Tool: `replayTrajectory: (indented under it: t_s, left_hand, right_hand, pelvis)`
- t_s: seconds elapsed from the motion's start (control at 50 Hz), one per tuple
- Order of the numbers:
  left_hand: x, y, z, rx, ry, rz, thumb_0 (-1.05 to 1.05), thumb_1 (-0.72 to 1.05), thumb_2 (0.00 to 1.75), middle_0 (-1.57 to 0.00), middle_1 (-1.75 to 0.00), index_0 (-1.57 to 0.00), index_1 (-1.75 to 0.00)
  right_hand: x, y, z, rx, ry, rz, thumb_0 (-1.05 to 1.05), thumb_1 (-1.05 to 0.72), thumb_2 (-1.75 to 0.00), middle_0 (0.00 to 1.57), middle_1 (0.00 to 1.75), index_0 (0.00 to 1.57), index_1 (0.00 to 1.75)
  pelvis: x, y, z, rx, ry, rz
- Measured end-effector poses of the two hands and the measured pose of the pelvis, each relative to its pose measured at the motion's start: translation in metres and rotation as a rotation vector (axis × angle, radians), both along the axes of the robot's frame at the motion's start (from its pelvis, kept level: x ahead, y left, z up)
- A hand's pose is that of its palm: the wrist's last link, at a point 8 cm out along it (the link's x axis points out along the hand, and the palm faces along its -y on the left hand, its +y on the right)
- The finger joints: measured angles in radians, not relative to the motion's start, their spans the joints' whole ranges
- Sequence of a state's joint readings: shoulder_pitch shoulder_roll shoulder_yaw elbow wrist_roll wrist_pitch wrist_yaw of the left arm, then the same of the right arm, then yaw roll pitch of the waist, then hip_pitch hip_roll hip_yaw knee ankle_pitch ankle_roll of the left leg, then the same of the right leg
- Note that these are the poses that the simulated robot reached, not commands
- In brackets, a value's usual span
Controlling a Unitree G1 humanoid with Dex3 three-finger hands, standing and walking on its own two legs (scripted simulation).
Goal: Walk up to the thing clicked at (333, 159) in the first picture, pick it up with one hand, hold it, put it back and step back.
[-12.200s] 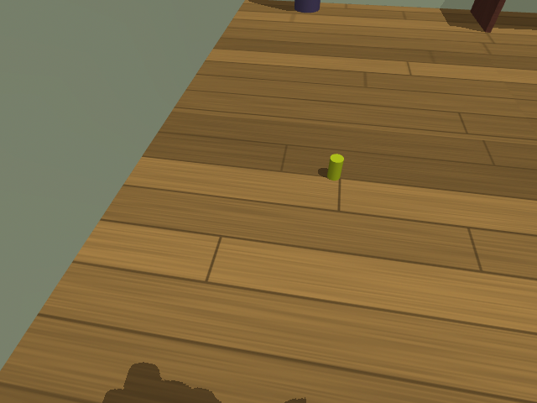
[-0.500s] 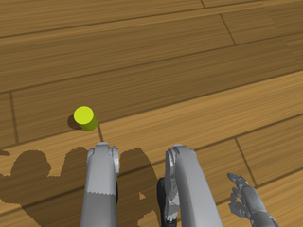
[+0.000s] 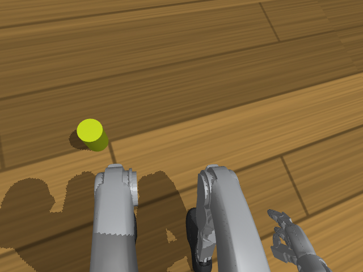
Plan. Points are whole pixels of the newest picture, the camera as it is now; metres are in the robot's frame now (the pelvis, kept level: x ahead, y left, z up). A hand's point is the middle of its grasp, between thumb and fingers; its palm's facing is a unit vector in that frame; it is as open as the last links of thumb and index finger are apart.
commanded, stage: go down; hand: left
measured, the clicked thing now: (94, 136) +0.45 +0.25 -0.32
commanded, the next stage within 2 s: approach in 0.24 s
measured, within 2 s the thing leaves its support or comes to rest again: neither
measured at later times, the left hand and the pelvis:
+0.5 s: hand out of the picture +0.36 +0.43 -0.02, palm faces +0.25 -0.97 -0.06, open 17.6 cm; pelvis +0.00 +0.00 -0.02, yaw -1 degrees
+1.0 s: hand (53, 141) +0.40 +0.33 -0.23, palm faces +0.15 -0.99 +0.04, open 17.7 cm; pelvis +0.00 +0.01 -0.09, yaw -7 degrees
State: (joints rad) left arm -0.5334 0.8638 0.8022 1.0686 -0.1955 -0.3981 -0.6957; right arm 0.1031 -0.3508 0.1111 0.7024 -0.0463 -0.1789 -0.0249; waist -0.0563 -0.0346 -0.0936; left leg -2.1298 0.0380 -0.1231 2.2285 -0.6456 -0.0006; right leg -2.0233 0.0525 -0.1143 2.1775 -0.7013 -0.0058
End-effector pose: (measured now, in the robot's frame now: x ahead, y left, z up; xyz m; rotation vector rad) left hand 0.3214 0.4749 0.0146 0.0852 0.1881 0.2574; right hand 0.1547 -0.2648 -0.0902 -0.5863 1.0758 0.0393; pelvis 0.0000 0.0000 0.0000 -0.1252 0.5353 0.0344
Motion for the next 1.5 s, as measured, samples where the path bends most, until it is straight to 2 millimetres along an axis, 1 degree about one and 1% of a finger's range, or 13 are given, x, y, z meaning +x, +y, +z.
replayTrajectory:
  t_s: [0.38,0.48,0.56,0.64,0.74,0.8,0.88,0.96,1.04,1.12,1.22,1.36,1.5]
  left_hand:
    - [0.006,0.006,-0.011,-0.01,-0.043,-0.004,-0.02,-0.56,0.08,-0.05,-0.07,-0.03,-0.07]
    - [0.006,0.007,-0.022,-0.024,-0.064,0.002,-0.02,-0.58,0.06,-0.07,-0.07,-0.04,-0.08]
    - [0.01,0.003,-0.044,-0.045,-0.102,0.002,-0.02,-0.59,0.04,-0.07,-0.07,-0.05,-0.08]
    - [0.017,-0.008,-0.083,-0.081,-0.114,-0.004,-0.02,-0.6,0.03,-0.08,-0.07,-0.05,-0.09]
    - [0.028,-0.03,-0.144,-0.123,-0.084,-0.022,-0.02,-0.61,0.03,-0.08,-0.07,-0.05,-0.09]
    - [0.035,-0.045,-0.175,-0.131,-0.075,-0.048,-0.02,-0.61,0.03,-0.08,-0.07,-0.05,-0.09]
    - [0.043,-0.064,-0.208,-0.135,-0.075,-0.076,-0.02,-0.61,0.04,-0.08,-0.08,-0.05,-0.09]
    - [0.05,-0.081,-0.232,-0.139,-0.073,-0.093,-0.02,-0.61,0.05,-0.08,-0.09,-0.05,-0.1]
    - [0.053,-0.099,-0.249,-0.142,-0.076,-0.097,-0.02,-0.61,0.04,-0.07,-0.09,-0.05,-0.1]
    - [0.055,-0.114,-0.259,-0.145,-0.099,-0.068,-0.02,-0.61,0.04,-0.07,-0.09,-0.06,-0.1]
    - [0.056,-0.127,-0.263,-0.125,-0.121,-0.048,-0.02,-0.61,0.03,-0.07,-0.09,-0.06,-0.09]
    - [0.057,-0.143,-0.265,-0.099,-0.125,-0.076,-0.02,-0.61,0.02,-0.06,-0.08,-0.06,-0.07]
    - [0.058,-0.156,-0.275,-0.106,-0.129,-0.058,-0.02,-0.6,0.03,-0.05,-0.07,-0.06,-0.06]
  right_hand:
    - [0.002,-0.005,-0.009,-0.026,0.012,0.02,0.01,-0.92,-0.91,0.2,0.3,0.21,0.3]
    - [0.004,-0.004,-0.013,-0.03,0.012,0.042,0.01,-0.91,-0.91,0.2,0.3,0.21,0.3]
    - [0.005,-0.002,-0.019,-0.04,0.016,0.078,0.01,-0.91,-0.91,0.2,0.3,0.21,0.3]
    - [0.007,0.001,-0.025,-0.06,0.024,0.12,0.01,-0.91,-0.91,0.2,0.3,0.21,0.3]
    - [0.011,0.005,-0.034,-0.1,0.05,0.177,0.01,-0.9,-0.9,0.2,0.3,0.21,0.3]
    - [0.012,0.006,-0.039,-0.13,0.075,0.207,0.01,-0.9,-0.9,0.2,0.3,0.21,0.3]
    - [0.012,0.009,-0.044,-0.167,0.113,0.238,0.01,-0.91,-0.91,0.2,0.3,0.21,0.3]
    - [0.011,0.012,-0.047,-0.197,0.141,0.265,0.01,-0.92,-0.91,0.2,0.3,0.21,0.3]
    - [0.009,0.014,-0.049,-0.215,0.157,0.288,0.01,-0.93,-0.91,0.2,0.3,0.21,0.3]
    - [0.008,0.017,-0.049,-0.228,0.165,0.313,0.01,-0.93,-0.91,0.2,0.3,0.21,0.3]
    - [0.004,0.019,-0.048,-0.238,0.167,0.333,0.0,-0.94,-0.91,0.2,0.3,0.21,0.3]
    - [-0.004,0.02,-0.044,-0.247,0.168,0.351,0.0,-0.94,-0.91,0.21,0.3,0.21,0.3]
    - [-0.016,0.02,-0.038,-0.269,0.191,0.363,0.0,-0.93,-0.91,0.21,0.3,0.21,0.3]
  pelvis:
    - [0.001,0.0,-0.014,-0.009,-0.009,-0.008]
    - [0.0,0.0,-0.02,-0.013,-0.019,-0.014]
    - [0.0,0.0,-0.03,-0.019,-0.034,-0.023]
    - [0.0,0.001,-0.043,-0.03,-0.059,-0.034]
    - [0.0,0.002,-0.062,-0.047,-0.103,-0.053]
    - [0.0,0.004,-0.071,-0.059,-0.13,-0.061]
    - [0.001,0.006,-0.082,-0.077,-0.161,-0.072]
    - [0.001,0.009,-0.089,-0.095,-0.19,-0.082]
    - [0.0,0.01,-0.095,-0.11,-0.219,-0.09]
    - [-0.002,0.011,-0.1,-0.121,-0.248,-0.096]
    - [-0.005,0.012,-0.105,-0.132,-0.281,-0.102]
    - [-0.011,0.013,-0.109,-0.143,-0.317,-0.107]
    - [-0.014,0.015,-0.111,-0.157,-0.342,-0.114]
